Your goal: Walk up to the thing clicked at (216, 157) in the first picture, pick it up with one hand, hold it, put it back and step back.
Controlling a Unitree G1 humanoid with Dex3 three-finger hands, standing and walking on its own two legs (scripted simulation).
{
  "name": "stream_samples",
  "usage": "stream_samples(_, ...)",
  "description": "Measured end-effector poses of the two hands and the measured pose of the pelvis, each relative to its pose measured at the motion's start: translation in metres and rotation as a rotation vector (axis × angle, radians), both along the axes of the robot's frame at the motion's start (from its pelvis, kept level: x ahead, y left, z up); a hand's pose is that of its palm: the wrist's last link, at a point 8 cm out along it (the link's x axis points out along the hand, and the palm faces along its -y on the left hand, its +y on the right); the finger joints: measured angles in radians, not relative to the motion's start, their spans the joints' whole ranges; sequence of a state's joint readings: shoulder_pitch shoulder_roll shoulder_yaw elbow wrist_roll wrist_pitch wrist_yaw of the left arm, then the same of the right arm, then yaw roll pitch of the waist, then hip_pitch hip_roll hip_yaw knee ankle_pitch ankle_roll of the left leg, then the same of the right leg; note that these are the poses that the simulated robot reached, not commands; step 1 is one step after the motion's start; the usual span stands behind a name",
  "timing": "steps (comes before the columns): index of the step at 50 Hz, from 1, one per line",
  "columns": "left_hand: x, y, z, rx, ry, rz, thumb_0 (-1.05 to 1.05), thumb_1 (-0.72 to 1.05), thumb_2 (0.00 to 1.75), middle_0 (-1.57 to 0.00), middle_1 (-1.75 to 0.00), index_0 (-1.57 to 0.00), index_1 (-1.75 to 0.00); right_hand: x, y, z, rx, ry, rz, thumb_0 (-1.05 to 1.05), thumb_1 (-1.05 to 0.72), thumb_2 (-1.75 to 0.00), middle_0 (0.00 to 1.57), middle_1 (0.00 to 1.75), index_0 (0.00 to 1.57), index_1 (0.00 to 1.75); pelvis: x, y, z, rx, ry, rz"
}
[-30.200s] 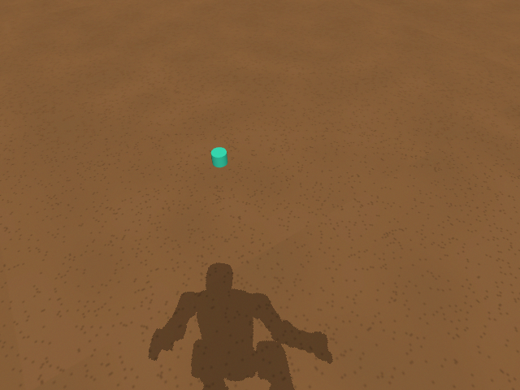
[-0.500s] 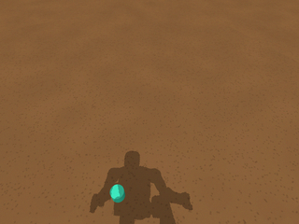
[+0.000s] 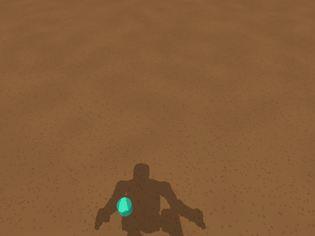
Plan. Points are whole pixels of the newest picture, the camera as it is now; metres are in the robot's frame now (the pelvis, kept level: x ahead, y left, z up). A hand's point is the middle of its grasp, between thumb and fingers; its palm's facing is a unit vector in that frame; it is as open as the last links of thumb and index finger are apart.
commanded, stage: stand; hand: left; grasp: from above
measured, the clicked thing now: (124, 206) +0.43 +0.23 -0.74
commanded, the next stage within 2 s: step back in 1.54 s
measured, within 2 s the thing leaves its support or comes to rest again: neither
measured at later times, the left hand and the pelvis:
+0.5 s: hand out of the picture +0.07 +0.24 -0.16, palm faces +0.02 -0.94 -0.33, open 7.4 cm; pelvis +0.01 -0.01 +0.00, yaw +0 degrees
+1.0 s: hand out of the picture +0.09 +0.24 -0.16, palm faces +0.02 -0.94 -0.34, open 7.4 cm; pelvis +0.02 -0.01 +0.00, yaw -1 degrees
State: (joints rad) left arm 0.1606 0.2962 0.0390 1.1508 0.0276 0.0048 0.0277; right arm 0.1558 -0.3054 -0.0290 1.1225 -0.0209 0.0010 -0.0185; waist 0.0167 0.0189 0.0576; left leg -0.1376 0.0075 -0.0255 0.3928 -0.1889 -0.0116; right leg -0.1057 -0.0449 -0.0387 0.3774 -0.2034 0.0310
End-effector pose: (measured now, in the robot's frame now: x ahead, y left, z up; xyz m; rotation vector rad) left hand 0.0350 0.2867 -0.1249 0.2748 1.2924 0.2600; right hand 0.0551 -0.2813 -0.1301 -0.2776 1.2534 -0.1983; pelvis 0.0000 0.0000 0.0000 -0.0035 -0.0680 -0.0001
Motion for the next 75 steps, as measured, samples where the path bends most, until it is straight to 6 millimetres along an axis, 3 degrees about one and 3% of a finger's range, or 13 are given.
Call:
stream_samples(22, 0.028, -0.006, 0.002, -0.013, -0.024, -0.023, 0.01, 0.9, 0.89, -0.2, -0.3, -0.21, -0.3, 0.011, -0.009, 0.004, -0.01, 0.004, 0.006, 0.01, -0.9, -0.9, 0.21, 0.3, 0.2, 0.3, 0.007, -0.005, 0.002, 0.0, 0.012, -0.006)
stream_samples(51, 0.046, -0.003, 0.007, -0.002, -0.034, -0.033, 0.01, 0.9, 0.89, -0.2, -0.3, -0.21, -0.3, 0.031, -0.014, 0.006, -0.013, -0.013, 0.015, 0.01, -0.9, -0.9, 0.21, 0.3, 0.2, 0.3, 0.018, -0.007, 0.003, 0.003, 0.026, -0.01)
stream_samples(75, 0.046, -0.005, 0.008, -0.003, -0.035, -0.047, 0.01, 0.9, 0.89, -0.2, -0.3, -0.21, -0.3, 0.02, -0.022, 0.007, -0.015, 0.002, 0.004, 0.01, -0.9, -0.9, 0.21, 0.3, 0.2, 0.3, 0.016, -0.011, 0.003, 0.003, 0.027, -0.013)
